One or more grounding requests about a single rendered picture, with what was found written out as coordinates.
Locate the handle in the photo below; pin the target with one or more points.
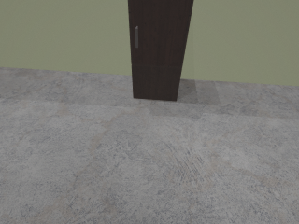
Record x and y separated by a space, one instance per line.
136 37

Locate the cupboard door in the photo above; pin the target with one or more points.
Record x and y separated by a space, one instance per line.
161 28

